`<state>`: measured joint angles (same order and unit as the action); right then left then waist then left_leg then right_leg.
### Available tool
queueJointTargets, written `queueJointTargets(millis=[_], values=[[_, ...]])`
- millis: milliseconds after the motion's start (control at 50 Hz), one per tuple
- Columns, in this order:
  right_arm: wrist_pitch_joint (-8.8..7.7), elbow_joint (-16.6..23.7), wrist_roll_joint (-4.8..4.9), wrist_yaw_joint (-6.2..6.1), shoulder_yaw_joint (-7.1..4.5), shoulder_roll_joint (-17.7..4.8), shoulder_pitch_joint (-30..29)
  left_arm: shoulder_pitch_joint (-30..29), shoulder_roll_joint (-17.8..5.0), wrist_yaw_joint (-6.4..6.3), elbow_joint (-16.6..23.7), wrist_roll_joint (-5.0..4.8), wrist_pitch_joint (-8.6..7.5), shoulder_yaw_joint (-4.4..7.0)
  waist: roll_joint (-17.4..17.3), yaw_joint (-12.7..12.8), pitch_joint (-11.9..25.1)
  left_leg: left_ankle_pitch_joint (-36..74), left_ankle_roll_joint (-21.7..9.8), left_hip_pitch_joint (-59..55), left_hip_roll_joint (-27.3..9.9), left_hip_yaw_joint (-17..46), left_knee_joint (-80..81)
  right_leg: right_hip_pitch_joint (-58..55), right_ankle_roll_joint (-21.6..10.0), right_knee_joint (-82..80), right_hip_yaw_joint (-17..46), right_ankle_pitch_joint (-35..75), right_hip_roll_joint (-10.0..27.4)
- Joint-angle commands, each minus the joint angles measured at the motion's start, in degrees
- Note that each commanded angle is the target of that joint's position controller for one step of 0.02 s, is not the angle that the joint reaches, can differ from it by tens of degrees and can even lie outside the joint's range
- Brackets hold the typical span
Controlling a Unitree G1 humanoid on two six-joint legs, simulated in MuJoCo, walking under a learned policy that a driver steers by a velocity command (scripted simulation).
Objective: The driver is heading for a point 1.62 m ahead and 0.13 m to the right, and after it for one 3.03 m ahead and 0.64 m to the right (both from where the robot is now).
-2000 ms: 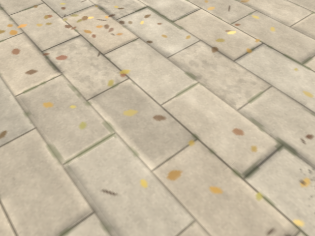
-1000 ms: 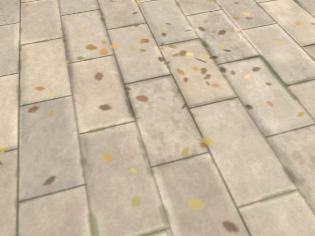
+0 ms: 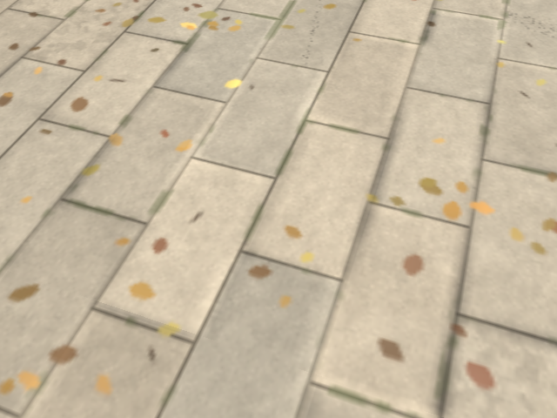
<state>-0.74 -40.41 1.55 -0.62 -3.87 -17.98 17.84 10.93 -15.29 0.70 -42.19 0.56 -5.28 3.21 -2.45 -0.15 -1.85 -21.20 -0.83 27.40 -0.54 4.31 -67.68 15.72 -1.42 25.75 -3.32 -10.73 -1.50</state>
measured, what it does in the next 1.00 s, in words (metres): walks ahead: left foot, then right foot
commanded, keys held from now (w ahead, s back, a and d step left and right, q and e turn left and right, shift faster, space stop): w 1.00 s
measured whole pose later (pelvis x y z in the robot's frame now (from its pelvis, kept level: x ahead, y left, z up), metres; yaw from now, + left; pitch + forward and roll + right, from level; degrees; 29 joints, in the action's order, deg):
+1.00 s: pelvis +0.56 +0.04 +0.00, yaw +6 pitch +1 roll +0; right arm -4.1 -48.7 1.2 0.0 -2.9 -17.0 16.7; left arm 11.2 -15.8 2.2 -46.8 0.2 -4.5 2.3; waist -1.5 0.2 -2.1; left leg -20.8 -2.0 23.4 -2.5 2.0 -65.4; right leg 19.3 -3.2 27.1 -3.0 -9.0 -1.7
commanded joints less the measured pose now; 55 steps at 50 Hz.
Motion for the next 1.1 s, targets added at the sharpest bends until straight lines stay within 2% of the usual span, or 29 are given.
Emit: queueJointTargets(millis=[20, 80, 160, 240, 280, 300, 320, 340, 360, 380, 400, 420, 440, 460, 540, 600, 660, 740, 820, 840, 860, 880, 900, 920, 940, 960, 1000, 1040, 1100], values=[[-0.27, 5.21, -0.02, 0.2, -1.18, -3.08, -1.59, 1.13, -6.3, -0.19, 1.54, -0.24, -1.12, 1.66, 8.6, 1.09, 0.26, 3.93, 0.36, 10.97, -5.57, 2.19, 1.94, -7.74, -8.97, -16.22, 14.87, 2.16, 15.99], [-0.62, 5.94, -0.57, 0.35, -0.45, -1.38, -4.31, 2.94, -8.32, 0.12, -0.45, -0.3, -1.49, 2.28, 6.32, 1.24, 0.18, 9.69, 0.79, 12.69, -5.33, 2.69, 10.28, -9.48, -10.66, -17.76, 10.47, 9.36, 16.38], [-2.06, 6.99, -0.8, 1.84, 0.54, -0.22, -11.54, 4.06, -9.82, 0.07, -2.08, -1.32, -0.7, 2.38, 5.67, 3.19, -1.22, 20.54, 0.45, 8.7, -4.47, -1.62, 25.69, -9.95, -9.19, -18.27, 3.17, 13.72, 14.03], [-2.62, 9.14, -0.37, 2.91, 0.79, -0.7, -18.08, 9.05, -11.85, -0.03, -4.99, -2.29, 0.54, 2.73, 6.16, 4.75, -2.84, 19.19, -0.77, 7.2, -3.35, -3.84, 33.46, -15.33, -8.55, -17.18, 3.02, 15.39, 16.68], [-2.69, 9.57, -0.57, 3.14, 0.3, -2.11, -18.12, 9.52, -12.78, -0.2, -5.98, -2.71, 1.35, 2.91, 7.25, 3.34, -2.13, 14.72, -2.4, 4.63, -1.97, -4.98, 36.02, -18.71, -7.63, -13.93, 2.64, 23.25, 17.93], [-2.72, 8.93, -0.85, 3.09, -0.36, -3.39, -15.32, 9.09, -13.37, -0.37, -6.25, -2.86, 1.7, 2.96, 7.98, 1.08, 0.07, 13.65, -3.52, -0.76, -0.38, -6.28, 37.58, -19.26, -6.76, -9.69, 1.52, 32.31, 17.52], [-2.67, 6.69, -1.07, 2.87, -1.55, -5.27, -8.11, 8.42, -13.13, -0.59, -6.45, -2.96, 2.04, 2.68, 7.58, -3.27, 4.49, 15.95, -5.14, -11.71, 1.41, -7.83, 40.22, -17.34, -5.28, -1.11, -0.98, 39.71, 15.64], [-2.4, 3.86, -1.11, 2.22, -3.11, -8.47, 0.96, 8.73, -11.39, -0.9, -6.14, -2.25, 1.97, 1.84, 6.52, -7.28, 10.29, 17.36, -6.84, -26.68, -0.04, -5.53, 38.99, -9.66, -3.14, 10.68, -2.91, 35.74, 13.01], [-2.03, 2.77, -2.2, 1.38, -4.43, -14.74, 8.34, 11.83, -5.75, -0.57, -3.33, -0.63, 1.13, -0.28, -5.13, -7.42, 19.49, 12.4, -14.65, -49.38, -15.52, 18.45, 38.83, 12.55, 0.75, 33.27, -4.4, 11.81, 6.2], [-2.04, 2.66, -1.05, 1.38, -3.75, -13.24, 8.6, 12.27, -5.03, -0.33, -4.03, -0.84, -0.11, -0.78, -10.32, -6.51, 25.5, 8.07, -19.32, -52.1, -22.17, 37.33, 47.7, 21.72, 1.59, 45.18, 4.21, -22.12, 0.65], [-2.38, 2.64, -1.0, 1.63, -2.4, -9.68, 5.57, 8.13, -10.01, 0.14, -2.82, -2.7, -0.87, 0.73, -6.7, -6.71, 17.95, 6.11, -16.88, -46.58, -20.28, 30.92, 48.95, 27.54, 0.83, 48.99, 7.62, -20.75, 4.17], [-2.65, 2.71, -1.03, 1.66, -1.79, -7.73, 2.33, 4.35, -9.9, 0.23, -1.74, -3.35, -1.26, 0.65, -5.13, -5.47, 11.19, 8.95, -14.95, -38.83, -17.55, 22.4, 49.69, 28.56, 0.12, 47.29, 6.29, -16.25, 6.69], [-2.91, 2.53, -1.2, 1.86, -1.28, -6.06, -1.05, 3.09, -9.17, -0.01, -1.75, -2.45, -1.25, 0.67, -2.22, -3.51, 6.94, 12.58, -13.73, -31.34, -15.01, 17.06, 51.49, 26.98, 0.31, 43.38, 5.66, -11.88, 8.5], [-3.3, 2.74, -1.57, 2.01, -0.75, -4.24, -3.51, 3.62, -9.03, -0.11, -2.19, -1.67, -0.69, 0.98, -2.85, -1.5, 5.01, 16.07, -12.92, -25.81, -13.14, 13.46, 53.54, 23.56, 0.59, 40.37, 6.18, -8.59, 10.03], [-4.77, 1.23, -1.65, 1.85, -1.09, -4.96, -5.27, 4.56, -5.99, -0.13, -2.75, -1.08, 1.51, 0.48, -1.95, 1.58, 2.32, 21.95, -14.3, -17.41, -11.88, 7.16, 59.46, 19.95, 2.9, 34.45, 5.92, -1.54, 10.55], [-4.84, -0.74, -1.57, 1.12, -1.25, -5.8, -3.35, -1.55, -5.12, -0.05, -1.03, -0.63, 1.45, 0.06, -0.68, 0.02, -0.08, 23.09, -13.2, -17.83, -10.47, 2.97, 60.66, 22.08, 3.7, 23.29, 5.77, 8.21, 10.08], [-4.54, -2.64, -1.19, 0.64, -1.5, -7.22, -0.65, -7.69, -3.99, 0.75, 0.35, -0.97, 0.78, -0.63, -0.54, -2.29, -1.52, 21.32, -11.55, -18.06, -9.45, -0.07, 61.04, 19.16, 3.28, 12.39, 4.06, 16.35, 7.85], [-3.78, -5.74, -0.49, 0.45, -1.88, -8.31, 3.2, -12.8, -5.01, 1.83, 2.42, -1.36, 0.39, -0.66, -0.39, -3.66, -2.85, 20.66, -10.68, -25.01, -12.68, 0.76, 58.54, 20.13, 1.37, 6.1, 4.81, 15.47, 6.65], [-2.44, -7.22, -0.38, -0.05, -2.32, -9.38, 2.59, -8.51, -7.46, 2.33, 1.95, -1.12, -0.01, 0.26, -1.93, -0.12, 0.33, 36.54, -8.28, -31.17, -13.78, 0.66, 50.1, 12.91, -2.04, 3.17, 2.48, 7.12, 3.87], [-2.0, -7.24, -0.58, -0.16, -2.04, -8.86, 1.92, -1.4, -9.25, 1.96, -0.22, -0.96, -0.01, 1.4, -1.38, 3.61, 4.77, 44.78, -6.92, -29.95, -11.14, -1.44, 41.37, 3.03, -3.49, 2.28, 0.48, 7.3, 1.81], [-1.82, -6.59, -1.38, -0.39, -1.02, -6.67, 2.84, 8.12, -12.48, 1.43, -2.53, -0.75, 0.13, 2.65, 1.45, 7.09, 12.59, 38.46, -4.99, -22.25, -8.03, -3.85, 27.36, -12.9, -5.93, 4.81, 5.05, 9.71, 6.3], [-2.89, -5.58, -1.56, 0.25, 0.97, -0.29, 10.74, 13.66, -18.52, 1.19, -3.53, -0.24, 0.53, 4.12, 15.12, 4.88, 21.48, 13.97, -0.25, 1.43, 1.26, -5.95, 4.13, -35.88, -15.68, 2.04, 31.12, -0.7, 20.87], [-4.11, -6.56, -1.09, 0.52, 0.75, -2.16, 8.45, 15.19, -13.89, 1.42, -4.0, -1.14, 0.69, 2.87, 16.74, 6.75, 24.11, -11.72, -0.19, 10.1, 4.15, 1.96, -4.12, -38.44, -16.98, -8.09, 46.18, -10.64, 23.17], [-4.88, -5.08, 0.63, 0.93, -0.62, -6.99, 3.05, 10.83, -11.34, 1.32, -3.39, -1.3, 0.54, 1.87, 12.36, 6.47, 14.96, -9.11, -1.24, 15.68, 0.45, 3.08, -7.76, -31.79, -13.94, -9.52, 39.28, -15.33, 21.92], [-5.18, -3.89, 0.92, 0.81, -0.52, -7.01, -1.21, 6.44, -9.93, 1.17, -2.43, -0.99, 0.57, 1.43, 8.28, 5.1, 9.08, -3.88, -1.9, 15.67, -2.73, 1.02, -5.66, -23.4, -12.15, -10.52, 32.28, -12.61, 19.88], [-5.1, -3.5, 0.03, 0.55, -0.55, -6.41, -3.25, 3.43, -8.53, 1.23, -2.17, -0.51, 0.47, 1.0, 6.09, 3.59, 4.68, 0.2, -1.77, 14.1, -4.8, 0.06, -2.04, -15.58, -11.76, -12.23, 26.91, -7.17, 17.99], [-4.03, -4.52, -0.71, 0.3, -0.7, -4.72, -1.03, 0.87, -6.43, 1.34, -1.97, 0.22, -0.15, 0.39, 8.04, 0.43, 3.35, 4.91, -1.33, 7.28, -7.11, 0.55, 2.67, -7.91, -10.88, -15.16, 20.42, 0.73, 14.79], [-3.12, -4.99, -0.95, 0.11, -0.39, -2.89, -0.38, 1.46, -7.15, 1.23, -2.74, -0.2, -0.76, 0.61, 7.59, -0.45, 2.92, 6.9, -0.32, 6.55, -7.55, -0.2, 5.68, -5.76, -11.82, -17.2, 16.6, 6.45, 14.32], [-2.97, -3.23, -1.5, 0.03, -0.15, -2.27, -6.02, 3.78, -8.9, 0.42, -4.26, -0.44, -0.71, 1.14, 5.79, 0.54, 0.84, 14.88, 1.41, 10.96, -7.94, -0.65, 14.86, -6.96, -12.04, -19.0, 12.58, 11.8, 14.0]])
Keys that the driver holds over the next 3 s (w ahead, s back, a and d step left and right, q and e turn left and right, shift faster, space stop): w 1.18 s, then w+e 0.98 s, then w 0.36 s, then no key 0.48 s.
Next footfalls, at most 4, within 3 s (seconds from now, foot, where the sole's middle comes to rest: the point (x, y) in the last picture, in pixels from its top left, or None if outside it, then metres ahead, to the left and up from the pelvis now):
0.34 left None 0.34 0.17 -0.77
0.86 right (311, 344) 0.67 -0.04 -0.77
1.38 left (212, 257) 0.94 0.23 -0.77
1.90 right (308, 191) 1.19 -0.05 -0.77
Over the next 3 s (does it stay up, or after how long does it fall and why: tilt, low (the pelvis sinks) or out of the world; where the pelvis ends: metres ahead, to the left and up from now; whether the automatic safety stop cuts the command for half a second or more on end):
stays up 1.55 -0.12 0.00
